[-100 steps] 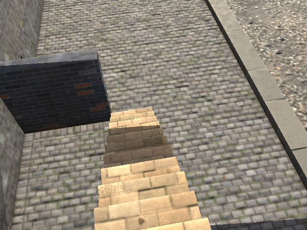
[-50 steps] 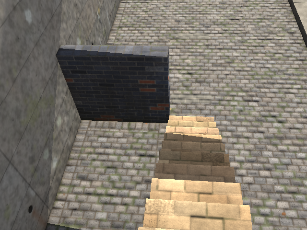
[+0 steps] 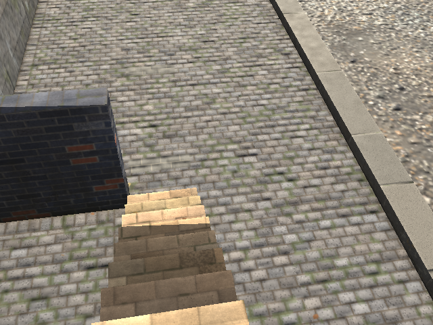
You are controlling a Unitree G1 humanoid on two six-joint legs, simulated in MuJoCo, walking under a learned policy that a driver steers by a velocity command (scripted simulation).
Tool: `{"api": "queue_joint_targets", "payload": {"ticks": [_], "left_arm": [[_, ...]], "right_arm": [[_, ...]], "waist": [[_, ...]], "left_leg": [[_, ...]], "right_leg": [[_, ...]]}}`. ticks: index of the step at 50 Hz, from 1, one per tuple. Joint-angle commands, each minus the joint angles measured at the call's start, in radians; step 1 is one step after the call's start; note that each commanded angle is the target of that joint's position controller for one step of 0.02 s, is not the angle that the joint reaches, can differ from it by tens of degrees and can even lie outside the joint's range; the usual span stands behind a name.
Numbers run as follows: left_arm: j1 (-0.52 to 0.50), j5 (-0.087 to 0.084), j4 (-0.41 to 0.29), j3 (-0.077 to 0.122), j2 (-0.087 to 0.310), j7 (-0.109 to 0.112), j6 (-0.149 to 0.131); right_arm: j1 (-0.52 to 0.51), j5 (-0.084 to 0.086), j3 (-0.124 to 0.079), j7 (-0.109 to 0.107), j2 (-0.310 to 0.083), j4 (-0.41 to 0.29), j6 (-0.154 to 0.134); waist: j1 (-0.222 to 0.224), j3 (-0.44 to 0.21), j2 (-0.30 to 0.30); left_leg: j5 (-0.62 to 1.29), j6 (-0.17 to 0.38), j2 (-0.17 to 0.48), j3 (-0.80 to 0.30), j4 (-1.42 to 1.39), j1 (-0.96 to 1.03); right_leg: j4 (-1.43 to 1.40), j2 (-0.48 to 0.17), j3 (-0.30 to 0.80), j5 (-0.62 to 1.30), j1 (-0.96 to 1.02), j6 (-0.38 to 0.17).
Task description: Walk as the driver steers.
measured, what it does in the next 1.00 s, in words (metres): goes down, turning left: right foot 0.19 m lower, then left foot 0.19 m lower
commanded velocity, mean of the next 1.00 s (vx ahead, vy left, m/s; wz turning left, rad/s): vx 0.50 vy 0.00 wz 0.40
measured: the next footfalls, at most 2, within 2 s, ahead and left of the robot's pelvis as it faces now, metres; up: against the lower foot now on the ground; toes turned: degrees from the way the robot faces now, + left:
right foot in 0.14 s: +0.22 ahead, -0.16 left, -0.19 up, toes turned +6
left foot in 0.82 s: +0.38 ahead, +0.23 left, -0.38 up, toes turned +30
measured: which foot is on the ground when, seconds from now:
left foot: down 0.00-0.16, up 0.18-0.80, down 0.82-1.00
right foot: up 0.00-0.12, down 0.14-0.82, up 0.84-1.00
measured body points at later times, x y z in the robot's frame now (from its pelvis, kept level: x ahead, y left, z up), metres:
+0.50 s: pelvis +0.19 -0.05 -0.15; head +0.20 -0.06 +0.30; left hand +0.05 +0.08 -0.30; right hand +0.37 -0.23 -0.28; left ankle +0.33 +0.18 -0.70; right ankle +0.18 -0.17 -0.85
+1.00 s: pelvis +0.35 +0.15 -0.31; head +0.34 +0.20 +0.14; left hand +0.22 +0.41 -0.47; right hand +0.46 -0.07 -0.43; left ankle +0.35 +0.21 -1.05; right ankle +0.42 +0.03 -0.88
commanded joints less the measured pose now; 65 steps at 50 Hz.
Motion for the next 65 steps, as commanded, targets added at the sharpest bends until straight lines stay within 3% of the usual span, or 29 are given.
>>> {"api": "queue_joint_targets", "payload": {"ticks": [1, 4, 5, 6, 8, 9, 10, 12, 14, 16, 18, 22, 23, 25, 27, 29, 34, 38, 40, 42, 43, 44, 45, 46, 49, 52, 55, 60, 65], "left_arm": [[0.102, -0.005, 0.017, 0.103, 0.271, 0.006, -0.002], [0.178, 0.002, 0.064, 0.1, 0.129, -0.047, 0.02], [0.118, 0.421, 0.037, -0.07, -0.161, -0.083, -0.034], [0.318, 0.317, 0.08, 0.002, -0.054, -0.081, -0.061], [0.683, 0.233, 0.225, 0.074, 0.156, -0.109, -0.116], [0.679, 0.222, 0.193, 0.066, 0.247, -0.13, -0.134], [0.464, 0.227, 0.108, 0.104, 0.343, -0.084, -0.149], [0.22, 0.191, 0.037, 0.009, 0.068, -0.032, -0.143], [0.122, 0.216, 0.023, -0.02, -0.017, 0.007, -0.175], [0.155, 0.205, 0.012, -0.014, -0.001, 0.049, -0.236], [0.376, 0.261, 0.119, -0.024, 0.002, 0.053, -0.252], [0.517, 0.252, 0.228, -0.038, 0.01, 0.011, -0.226], [0.436, -0.031, 0.25, 0.064, 0.129, -0.096, -0.187], [0.427, 0.004, 0.248, 0.05, 0.107, -0.221, -0.121], [0.328, 0.041, 0.226, 0.055, 0.098, -0.253, -0.054], [0.372, 0.066, 0.211, 0.053, 0.081, -0.216, -0.013], [0.313, 0.067, 0.211, 0.043, 0.033, -0.044, -0.016], [0.34, 0.047, 0.233, 0.035, 0.093, -0.074, 0.061], [0.335, 0.016, 0.249, 0.017, 0.099, -0.058, 0.071], [0.561, 0.0, 0.27, 0.042, 0.098, -0.025, 0.048], [0.537, -0.058, 0.11, 0.09, 0.218, -0.046, 0.002], [0.339, -0.004, 0.122, 0.117, 0.302, -0.05, 0.04], [0.225, 0.034, 0.128, 0.113, 0.248, -0.037, 0.07], [0.243, 0.046, 0.169, 0.08, 0.144, -0.003, 0.064], [0.319, -0.033, 0.185, 0.118, 0.174, -0.019, 0.057], [0.365, -0.015, 0.204, 0.132, 0.131, 0.006, 0.109], [0.259, 0.006, 0.165, 0.163, 0.195, 0.044, 0.121], [0.126, 0.002, 0.128, 0.163, 0.153, 0.013, 0.112], [0.103, 0.022, 0.082, 0.178, 0.137, 0.021, 0.126]], "right_arm": [[-0.148, 0.016, 0.024, -0.071, -0.041, -0.148, -0.058], [-0.128, 0.028, 0.036, -0.108, -0.111, -0.172, -0.021], [-0.148, -0.315, 0.099, -0.036, -0.088, -0.236, -0.062], [-0.186, -0.273, 0.067, -0.015, -0.14, -0.219, -0.077], [-0.013, -0.154, 0.021, 0.091, -0.127, -0.172, -0.098], [0.166, -0.03, 0.012, 0.114, -0.064, -0.199, -0.114], [0.238, -0.096, 0.04, 0.145, -0.009, -0.245, -0.127], [-0.014, -0.092, 0.052, 0.118, 0.002, -0.286, -0.131], [-0.012, -0.082, 0.063, 0.1, 0.038, -0.29, -0.117], [-0.039, -0.067, 0.042, 0.137, -0.018, -0.324, -0.1], [-0.151, -0.045, 0.038, 0.141, -0.022, -0.366, -0.072], [-0.163, -0.054, 0.063, 0.096, 0.014, -0.356, -0.057], [-0.245, 0.177, -0.006, -0.048, -0.03, -0.384, -0.011], [-0.226, 0.095, -0.03, -0.148, -0.086, -0.376, 0.056], [-0.3, 0.066, -0.043, -0.183, -0.069, -0.413, 0.065], [-0.467, 0.081, -0.037, -0.183, -0.023, -0.503, 0.082], [-0.489, 0.025, -0.051, -0.014, -0.041, -0.534, 0.128], [-0.269, 0.0, -0.075, -0.035, -0.069, -0.447, 0.063], [-0.062, 0.019, -0.095, -0.048, -0.085, -0.352, 0.011], [0.258, 0.05, -0.071, -0.023, -0.192, -0.2, -0.012], [0.343, 0.116, -0.155, 0.011, -0.44, -0.104, -0.019], [0.103, 0.109, -0.105, 0.021, -0.246, -0.214, -0.013], [-0.157, 0.073, -0.02, 0.034, -0.045, -0.273, -0.045], [-0.103, 0.074, -0.012, 0.047, -0.043, -0.212, -0.085], [-0.108, 0.048, 0.012, 0.063, -0.039, -0.175, -0.096], [-0.139, -0.002, -0.034, 0.031, -0.185, -0.108, -0.065], [-0.213, 0.0, 0.032, 0.053, -0.013, -0.13, -0.062], [-0.016, -0.039, 0.05, 0.026, -0.036, -0.071, -0.046], [-0.012, -0.014, 0.085, -0.006, -0.012, -0.017, -0.023]], "waist": [[0.094, 0.102, 0.053], [0.044, -0.046, 0.066], [0.015, 0.289, 0.116], [0.168, 0.268, 0.039], [0.27, 0.033, -0.168], [0.115, -0.227, -0.344], [0.059, -0.184, -0.312], [0.109, -0.007, 0.158], [-0.016, 0.045, 0.037], [0.009, 0.057, 0.063], [0.1, 0.068, -0.003], [0.108, 0.092, 0.04], [0.11, -0.017, 0.129], [0.122, -0.012, 0.073], [0.133, 0.076, -0.058], [0.197, 0.179, -0.111], [0.202, 0.113, -0.104], [0.148, -0.029, 0.024], [0.054, -0.088, 0.161], [0.056, -0.146, 0.658], [0.021, -0.468, 1.044], [-0.014, -0.31, 0.512], [0.064, -0.13, 0.272], [0.024, -0.05, 0.11], [0.109, 0.02, 0.159], [0.152, -0.074, 0.18], [0.115, 0.012, 0.099], [-0.008, 0.119, 0.12], [-0.036, 0.116, 0.168]], "left_leg": [[0.152, 0.161, 0.29, -0.506, -0.149, -0.349], [0.043, 0.14, 0.226, -0.306, 0.027, -0.522], [-0.456, 0.036, 0.201, -0.327, 0.021, -0.806], [-0.551, 0.049, 0.137, -0.322, 0.078, -0.781], [-0.147, 0.016, -0.101, -0.364, 0.693, -0.662], [-0.184, 0.007, -0.059, -0.278, 1.209, -0.839], [0.044, -0.021, 0.024, -0.357, 1.399, -1.14], [0.408, -0.109, 0.16, -0.398, 1.411, -1.267], [0.682, -0.094, 0.273, -0.325, 1.181, -1.003], [0.779, -0.124, 0.252, -0.151, 1.012, -0.807], [0.796, -0.143, 0.296, -0.151, 0.915, -0.916], [0.794, -0.092, 0.336, -0.331, 0.754, -1.297], [0.671, -0.042, 0.298, -0.126, 0.279, -0.715], [0.861, -0.049, 0.225, -0.088, 0.028, -0.244], [0.953, -0.072, 0.156, -0.052, -0.166, -0.306], [0.844, -0.06, 0.137, -0.062, -0.308, -0.594], [0.888, -0.015, 0.221, -0.135, -0.565, -0.266], [0.998, 0.003, 0.234, -0.102, -0.74, 0.12], [1.217, -0.034, 0.266, -0.104, -0.862, 0.412], [2.169, -0.221, 0.323, -0.089, -0.256, 0.879], [1.026, -0.031, 0.49, -0.485, -0.461, 1.096], [0.504, -0.007, 0.458, -0.377, -0.571, 0.832], [0.708, -0.029, 0.39, -0.247, -0.581, 0.545], [1.15, -0.069, 0.368, -0.162, -0.566, 0.408], [1.036, -0.156, 0.421, -0.044, -0.697, -0.045], [0.839, 0.014, 0.556, -0.288, -0.776, 0.106], [0.615, 0.019, 0.437, -0.178, -0.75, 0.175], [0.517, -0.054, 0.436, -0.116, -0.749, 0.32], [0.734, -0.073, 0.432, 0.01, -0.611, 0.354]], "right_leg": [[-0.374, -0.014, 0.036, 0.721, 0.125, 0.042], [-0.518, 0.075, -0.107, 0.683, 0.626, 0.057], [-0.593, -0.027, 0.058, 0.503, 0.767, 0.023], [-0.728, 0.05, -0.106, 0.475, 0.889, 0.008], [-0.675, -0.014, -0.042, 0.406, 1.095, -0.097], [-0.395, -0.269, 0.202, 1.027, 1.172, -0.309], [-0.559, -0.466, 0.685, 0.393, 1.064, -0.461], [-0.755, -0.455, 0.669, -0.244, 0.763, -0.285], [-0.697, -0.239, 0.338, -0.088, 0.337, -0.098], [-0.7, -0.135, 0.013, -0.159, 0.029, -0.079], [-0.721, -0.181, 0.02, -0.087, 0.151, -0.122], [-0.743, -0.357, 0.202, 0.233, 0.638, -0.227], [-0.875, -0.351, 0.146, 0.405, 0.502, -0.093], [-0.882, -0.276, -0.034, 0.499, 0.353, -0.046], [-0.844, -0.222, -0.179, 0.24, 0.522, -0.002], [-0.817, -0.224, -0.159, 0.104, 0.779, 0.015], [-0.58, -0.29, -0.176, 0.012, 0.676, 0.009], [-0.187, -0.239, -0.178, -0.001, 0.568, -0.013], [0.133, -0.141, -0.185, -0.281, 0.405, -0.018], [0.861, -0.055, -0.136, -0.956, -0.154, -0.007], [0.947, 0.024, -0.004, -0.712, -0.407, -0.002], [0.761, -0.027, -0.011, -0.44, -0.42, -0.005], [0.624, 0.0, -0.045, -0.353, -0.327, -0.003], [0.622, 0.023, -0.093, -0.468, -0.255, 0.002], [0.157, 0.031, 0.014, 0.061, 0.018, -0.004], [0.169, 0.012, 0.106, 0.137, -0.034, 0.02], [-0.064, 0.041, 0.111, 0.273, -0.103, -0.058], [-0.249, 0.096, 0.035, 0.401, -0.235, -0.11], [-0.379, 0.078, -0.007, 0.481, -0.123, -0.114]]}}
